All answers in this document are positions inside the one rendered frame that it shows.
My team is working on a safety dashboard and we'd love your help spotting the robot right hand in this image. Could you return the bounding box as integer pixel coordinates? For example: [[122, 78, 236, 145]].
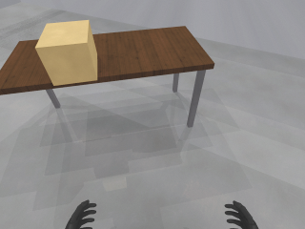
[[224, 200, 259, 229]]

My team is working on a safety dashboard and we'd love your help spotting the robot left hand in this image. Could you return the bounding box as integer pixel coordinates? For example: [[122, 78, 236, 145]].
[[65, 200, 97, 229]]

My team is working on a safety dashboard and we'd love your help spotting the table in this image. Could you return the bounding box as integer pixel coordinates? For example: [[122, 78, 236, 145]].
[[0, 26, 214, 128]]

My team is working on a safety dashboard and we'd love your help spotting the carton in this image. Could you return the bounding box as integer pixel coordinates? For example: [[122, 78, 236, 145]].
[[35, 20, 98, 86]]

